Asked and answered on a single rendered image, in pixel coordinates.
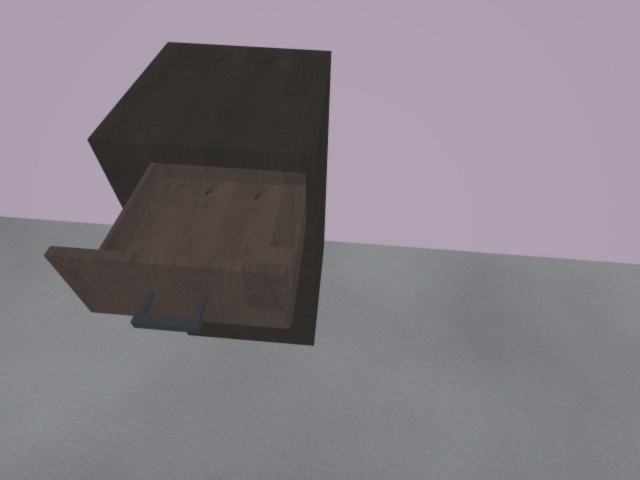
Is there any handle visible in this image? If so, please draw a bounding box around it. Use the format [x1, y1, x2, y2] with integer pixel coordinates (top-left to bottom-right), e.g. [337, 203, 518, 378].
[130, 291, 208, 333]

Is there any cabinet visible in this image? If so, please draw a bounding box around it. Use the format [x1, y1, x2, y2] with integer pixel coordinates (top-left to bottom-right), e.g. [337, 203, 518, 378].
[87, 42, 331, 346]

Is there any drawer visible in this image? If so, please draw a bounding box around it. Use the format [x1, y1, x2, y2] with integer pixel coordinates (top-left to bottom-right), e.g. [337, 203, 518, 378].
[44, 163, 306, 329]

